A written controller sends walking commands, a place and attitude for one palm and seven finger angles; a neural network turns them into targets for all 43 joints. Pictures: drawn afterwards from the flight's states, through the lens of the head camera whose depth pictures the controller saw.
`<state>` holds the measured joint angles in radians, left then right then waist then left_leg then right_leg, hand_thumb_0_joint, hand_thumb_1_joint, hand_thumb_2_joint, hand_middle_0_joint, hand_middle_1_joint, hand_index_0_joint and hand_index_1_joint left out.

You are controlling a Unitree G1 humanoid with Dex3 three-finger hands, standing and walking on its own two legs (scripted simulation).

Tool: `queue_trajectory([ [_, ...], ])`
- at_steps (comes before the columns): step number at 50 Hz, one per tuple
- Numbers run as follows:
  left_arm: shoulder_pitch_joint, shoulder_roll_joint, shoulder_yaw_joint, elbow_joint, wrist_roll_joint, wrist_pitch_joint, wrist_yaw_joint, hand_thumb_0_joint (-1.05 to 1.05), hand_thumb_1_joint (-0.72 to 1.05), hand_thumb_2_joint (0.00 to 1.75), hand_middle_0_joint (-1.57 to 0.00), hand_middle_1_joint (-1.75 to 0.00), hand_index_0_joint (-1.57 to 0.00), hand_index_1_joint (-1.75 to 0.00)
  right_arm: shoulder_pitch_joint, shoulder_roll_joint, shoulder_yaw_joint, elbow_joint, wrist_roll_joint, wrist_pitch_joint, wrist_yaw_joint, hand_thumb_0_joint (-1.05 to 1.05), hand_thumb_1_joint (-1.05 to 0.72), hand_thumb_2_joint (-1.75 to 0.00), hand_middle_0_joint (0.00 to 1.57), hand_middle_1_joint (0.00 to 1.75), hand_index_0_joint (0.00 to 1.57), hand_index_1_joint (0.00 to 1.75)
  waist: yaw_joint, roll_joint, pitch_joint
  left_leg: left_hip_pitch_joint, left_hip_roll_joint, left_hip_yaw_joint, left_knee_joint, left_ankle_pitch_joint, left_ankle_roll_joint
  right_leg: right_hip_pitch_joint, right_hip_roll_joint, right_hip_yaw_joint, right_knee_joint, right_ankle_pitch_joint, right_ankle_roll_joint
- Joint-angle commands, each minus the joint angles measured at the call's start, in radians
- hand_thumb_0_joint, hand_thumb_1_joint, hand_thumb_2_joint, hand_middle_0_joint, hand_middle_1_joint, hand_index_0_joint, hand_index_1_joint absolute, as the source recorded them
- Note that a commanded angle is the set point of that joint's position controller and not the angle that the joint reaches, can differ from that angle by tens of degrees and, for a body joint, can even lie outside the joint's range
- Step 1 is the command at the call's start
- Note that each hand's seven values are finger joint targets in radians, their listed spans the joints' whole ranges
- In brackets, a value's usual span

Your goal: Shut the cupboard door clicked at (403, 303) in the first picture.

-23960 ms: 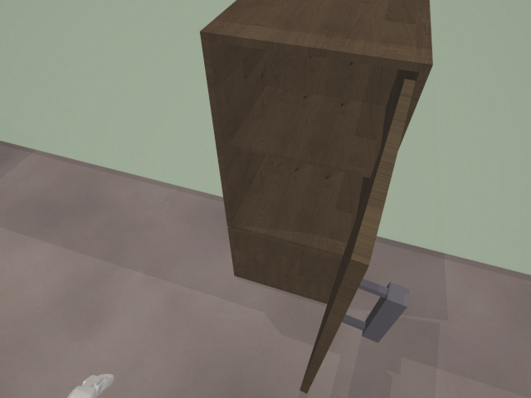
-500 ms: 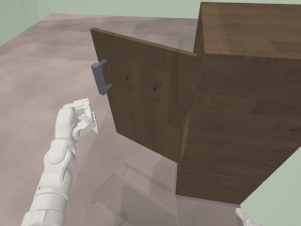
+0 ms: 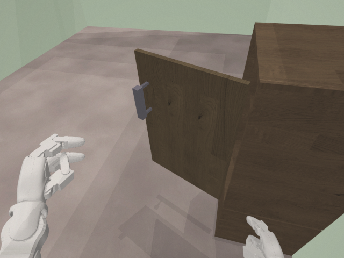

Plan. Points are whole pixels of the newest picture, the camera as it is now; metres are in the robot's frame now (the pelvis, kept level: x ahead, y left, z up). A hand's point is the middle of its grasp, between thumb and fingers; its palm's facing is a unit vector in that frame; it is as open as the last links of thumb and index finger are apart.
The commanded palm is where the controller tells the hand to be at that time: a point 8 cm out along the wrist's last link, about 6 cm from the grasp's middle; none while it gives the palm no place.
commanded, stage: draw the hand back to the body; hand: left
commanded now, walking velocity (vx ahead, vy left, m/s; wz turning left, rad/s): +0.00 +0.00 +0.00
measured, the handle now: (144, 100) +0.63 +0.18 +0.03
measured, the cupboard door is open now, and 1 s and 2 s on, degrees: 69 69 69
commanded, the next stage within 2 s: step back with the hand held close in 0.56 s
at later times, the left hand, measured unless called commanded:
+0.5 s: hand (55, 186) +0.19 +0.24 +0.15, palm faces +0.43 -0.82 -0.38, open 7.4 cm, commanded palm +0.14 +0.28 +0.17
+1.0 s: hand (49, 186) +0.19 +0.24 +0.16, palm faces +0.37 -0.79 -0.49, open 7.4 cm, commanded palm +0.13 +0.29 +0.17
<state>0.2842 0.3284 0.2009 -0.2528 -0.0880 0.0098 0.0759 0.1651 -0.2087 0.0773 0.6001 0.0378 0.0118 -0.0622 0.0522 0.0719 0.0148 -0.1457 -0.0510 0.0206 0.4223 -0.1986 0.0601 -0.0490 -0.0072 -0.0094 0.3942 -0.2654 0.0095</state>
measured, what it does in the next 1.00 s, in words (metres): stands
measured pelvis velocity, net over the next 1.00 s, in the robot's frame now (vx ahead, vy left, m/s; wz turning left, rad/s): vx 0.00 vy -0.01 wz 0.01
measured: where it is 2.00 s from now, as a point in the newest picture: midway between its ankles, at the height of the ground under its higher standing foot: outside the picture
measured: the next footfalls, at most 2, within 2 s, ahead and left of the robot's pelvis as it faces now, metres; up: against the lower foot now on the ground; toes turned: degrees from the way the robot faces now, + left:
right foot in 2.00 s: -0.28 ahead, -0.13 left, +0.00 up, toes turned +1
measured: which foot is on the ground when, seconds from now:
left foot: down 0.00-1.00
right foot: down 0.00-1.00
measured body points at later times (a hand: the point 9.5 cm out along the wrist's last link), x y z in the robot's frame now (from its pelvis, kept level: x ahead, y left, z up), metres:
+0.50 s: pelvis +0.00 -0.02 +0.00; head -0.03 -0.05 +0.45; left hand +0.16 +0.28 +0.17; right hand +0.19 -0.24 -0.08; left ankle +0.02 +0.08 -0.74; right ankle -0.03 -0.13 -0.74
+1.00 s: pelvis +0.00 -0.01 +0.00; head +0.00 -0.04 +0.45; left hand +0.16 +0.28 +0.18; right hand +0.17 -0.26 -0.10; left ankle +0.02 +0.08 -0.74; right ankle -0.03 -0.13 -0.74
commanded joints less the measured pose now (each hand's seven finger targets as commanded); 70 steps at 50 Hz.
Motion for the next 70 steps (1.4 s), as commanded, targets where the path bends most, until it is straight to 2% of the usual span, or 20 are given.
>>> queue_trajectory([
  [1, -0.085, 0.213, 0.168, -0.313, -0.006, -0.069, 0.023, 0.00, 0.90, 0.90, -0.42, -0.54, -0.42, -0.54, -0.138, -0.121, -0.059, -0.159, -0.006, -0.068, -0.009, 0.00, -0.90, -0.90, 0.20, 0.30, 0.20, 0.30, -0.002, 0.001, -0.136, 0.119, 0.084, -0.097, -0.091, 0.137, -0.036, -0.057, 0.015, -0.014, -0.055, 0.164, -0.032],
  [9, 0.109, 0.266, 0.291, -0.370, -0.012, -0.085, 0.036, 0.00, 0.90, 0.90, -0.20, -0.30, -0.20, -0.30, -0.131, -0.119, -0.072, -0.159, 0.001, -0.098, -0.010, 0.00, -0.90, -0.90, 0.20, 0.30, 0.20, 0.30, 0.014, 0.002, -0.077, 0.074, 0.079, -0.078, -0.088, 0.125, -0.040, -0.060, 0.020, -0.016, -0.068, 0.151, -0.032],
  [13, 0.065, 0.187, 0.209, -0.304, -0.004, -0.079, 0.032, 0.00, 0.90, 0.90, -0.20, -0.30, -0.20, -0.30, -0.118, -0.134, -0.081, -0.142, -0.001, -0.109, -0.010, 0.00, -0.90, -0.90, 0.20, 0.30, 0.20, 0.30, -0.013, -0.017, -0.001, 0.071, 0.074, -0.066, -0.092, 0.076, -0.030, -0.118, 0.017, -0.012, -0.087, 0.116, -0.024],
  [17, 0.028, 0.220, 0.227, -0.293, 0.000, -0.086, 0.041, 0.00, 0.90, 0.90, -0.20, -0.30, -0.20, -0.30, -0.117, -0.139, -0.086, -0.134, -0.006, -0.120, -0.019, 0.00, -0.90, -0.90, 0.20, 0.30, 0.20, 0.30, -0.005, -0.057, -0.018, 0.068, 0.063, -0.063, -0.091, 0.045, -0.019, -0.111, 0.014, -0.005, -0.098, 0.087, -0.022],
  [23, 0.049, 0.256, 0.263, -0.386, -0.001, -0.106, 0.047, 0.00, 0.90, 0.90, -0.20, -0.30, -0.20, -0.30, -0.131, -0.118, -0.078, -0.142, -0.008, -0.139, -0.025, 0.00, -0.90, -0.90, 0.20, 0.30, 0.20, 0.30, 0.014, 0.023, -0.105, 0.098, 0.052, -0.041, -0.057, 0.129, -0.017, -0.058, 0.000, 0.007, -0.084, 0.158, -0.026],
  [25, 0.065, 0.254, 0.263, -0.376, -0.002, -0.102, 0.048, 0.00, 0.90, 0.90, -0.20, -0.30, -0.20, -0.30, -0.133, -0.114, -0.074, -0.140, -0.009, -0.139, -0.025, 0.00, -0.90, -0.90, 0.20, 0.30, 0.20, 0.30, 0.014, 0.049, -0.072, 0.092, 0.050, -0.036, -0.053, 0.140, -0.020, -0.073, 0.002, 0.007, -0.091, 0.170, -0.027],
  [32, 0.102, 0.224, 0.257, -0.283, -0.010, -0.097, 0.032, 0.00, 0.90, 0.90, -0.20, -0.30, -0.20, -0.30, -0.128, -0.118, -0.084, -0.134, -0.006, -0.130, -0.022, 0.00, -0.90, -0.90, 0.20, 0.30, 0.20, 0.30, 0.009, -0.033, 0.002, 0.079, 0.054, -0.025, -0.063, 0.122, -0.017, -0.110, 0.010, 0.010, -0.126, 0.142, -0.019],
  [34, 0.096, 0.217, 0.246, -0.295, -0.013, -0.101, 0.029, 0.00, 0.90, 0.90, -0.20, -0.30, -0.20, -0.30, -0.126, -0.118, -0.084, -0.141, -0.006, -0.125, -0.021, 0.00, -0.90, -0.90, 0.20, 0.30, 0.20, 0.30, 0.007, -0.039, -0.019, 0.085, 0.055, -0.024, -0.063, 0.116, -0.014, -0.101, 0.005, 0.010, -0.115, 0.135, -0.016],
  [35, 0.010, 0.325, 0.341, -0.372, 0.000, -0.144, 0.041, 0.00, 0.90, 0.90, -0.20, -0.30, -0.20, -0.30, -0.121, -0.144, -0.098, -0.168, -0.006, -0.100, -0.017, 0.00, -0.90, -0.90, 0.20, 0.30, 0.20, 0.30, -0.025, -0.036, -0.011, 0.025, 0.068, -0.058, 0.004, 0.075, 0.006, -0.177, -0.057, 0.078, -0.154, 0.164, 0.001],
  [36, 0.109, 0.270, 0.305, -0.288, -0.006, -0.154, 0.039, 0.00, 0.90, 0.90, -0.20, -0.30, -0.20, -0.30, -0.121, -0.132, -0.099, -0.148, -0.012, -0.086, -0.021, 0.00, -0.90, -0.90, 0.20, 0.30, 0.20, 0.30, -0.028, -0.082, -0.042, 0.024, 0.068, -0.063, 0.029, 0.091, 0.006, -0.181, -0.084, 0.073, -0.141, 0.183, -0.003],
  [38, 0.143, 0.252, 0.276, -0.300, -0.001, -0.164, 0.038, 0.00, 0.90, 0.90, -0.20, -0.30, -0.20, -0.30, -0.120, -0.129, -0.104, -0.156, -0.013, -0.069, -0.020, 0.00, -0.90, -0.90, 0.20, 0.30, 0.20, 0.30, -0.032, -0.092, -0.062, 0.013, 0.066, -0.055, 0.043, 0.121, 0.002, -0.189, -0.099, 0.067, -0.121, 0.250, 0.008],
  [43, 0.204, 0.280, 0.304, -0.371, -0.003, -0.185, 0.053, 0.00, 0.90, 0.90, -0.20, -0.30, -0.20, -0.30, -0.103, -0.136, -0.120, -0.174, -0.012, -0.033, -0.031, 0.00, -0.90, -0.90, 0.20, 0.30, 0.20, 0.30, -0.037, -0.036, -0.183, 0.021, 0.087, -0.055, 0.043, 0.287, 0.002, -0.134, -0.092, 0.034, -0.016, 0.401, 0.017],
  [45, 0.209, 0.293, 0.317, -0.391, -0.006, -0.186, 0.058, 0.00, 0.90, 0.90, -0.20, -0.30, -0.20, -0.30, -0.098, -0.140, -0.126, -0.186, -0.009, -0.017, -0.035, 0.00, -0.90, -0.90, 0.20, 0.30, 0.20, 0.30, -0.039, -0.056, -0.208, 0.022, 0.096, -0.060, 0.048, 0.372, 0.001, -0.120, -0.080, 0.027, 0.018, 0.462, 0.019],
  [47, 0.216, 0.326, 0.349, -0.380, -0.008, -0.183, 0.062, 0.00, 0.90, 0.90, -0.20, -0.30, -0.20, -0.30, -0.099, -0.144, -0.130, -0.192, -0.010, -0.005, -0.040, 0.00, -0.90, -0.90, 0.20, 0.30, 0.20, 0.30, -0.036, -0.080, -0.207, 0.010, 0.099, -0.062, 0.049, 0.392, -0.001, -0.125, -0.075, 0.024, 0.028, 0.481, 0.022],
  [50, 0.232, 0.301, 0.331, -0.366, -0.011, -0.181, 0.065, 0.00, 0.90, 0.90, -0.20, -0.30, -0.20, -0.30, -0.092, -0.144, -0.134, -0.205, -0.004, 0.012, -0.043, 0.00, -0.90, -0.90, 0.20, 0.30, 0.20, 0.30, -0.043, -0.081, -0.198, -0.027, 0.113, -0.073, 0.037, 0.388, -0.002, -0.122, -0.067, 0.024, 0.048, 0.436, 0.013],
  [55, 0.250, 0.299, 0.326, -0.381, -0.009, -0.185, 0.071, 0.00, 0.90, 0.90, -0.20, -0.30, -0.20, -0.30, -0.094, -0.153, -0.135, -0.218, -0.004, 0.016, -0.044, 0.00, -0.90, -0.90, 0.20, 0.30, 0.20, 0.30, -0.043, -0.037, -0.167, -0.133, 0.139, -0.114, -0.022, 0.219, 0.004, -0.119, -0.046, 0.033, 0.062, 0.261, 0.009],
  [62, 0.212, 0.323, 0.366, -0.415, 0.027, -0.232, 0.081, 0.00, 0.90, 0.90, -0.20, -0.30, -0.20, -0.30, -0.099, -0.179, -0.137, -0.224, -0.015, -0.019, -0.052, 0.00, -0.90, -0.90, 0.20, 0.30, 0.20, 0.30, -0.044, 0.058, -0.080, -0.504, 0.186, -0.219, -0.178, -0.370, 0.049, 0.032, 0.008, 0.047, 0.131, 0.032, 0.008],
  [63, 0.207, 0.290, 0.343, -0.416, 0.030, -0.239, 0.079, 0.00, 0.90, 0.90, -0.20, -0.30, -0.20, -0.30, -0.087, -0.171, -0.133, -0.223, -0.017, -0.023, -0.052, 0.00, -0.90, -0.90, 0.20, 0.30, 0.20, 0.30, -0.047, 0.075, -0.074, -0.544, 0.197, -0.238, -0.197, -0.408, 0.052, 0.054, 0.018, 0.039, 0.162, 0.028, 0.006],
  [67, 0.188, 0.323, 0.387, -0.440, 0.049, -0.261, 0.079, 0.00, 0.90, 0.90, -0.20, -0.30, -0.20, -0.30, -0.070, -0.181, -0.143, -0.215, -0.028, -0.049, -0.053, 0.00, -0.90, -0.90, 0.20, 0.30, 0.20, 0.30, -0.042, 0.101, -0.098, -0.642, 0.225, -0.279, -0.232, -0.514, 0.069, 0.132, 0.054, 0.037, 0.249, 0.040, 0.008],
  [70, 0.215, 0.291, 0.369, -0.454, 0.047, -0.272, 0.076, 0.00, 0.90, 0.90, -0.20, -0.30, -0.20, -0.30, -0.054, -0.170, -0.145, -0.215, -0.023, -0.061, -0.043, 0.00, -0.90, -0.90, 0.20, 0.30, 0.20, 0.30, -0.047, 0.066, -0.125, -0.612, 0.195, -0.235, -0.150, -0.492, 0.057, 0.097, 0.037, 0.075, 0.220, 0.022, -0.006],
])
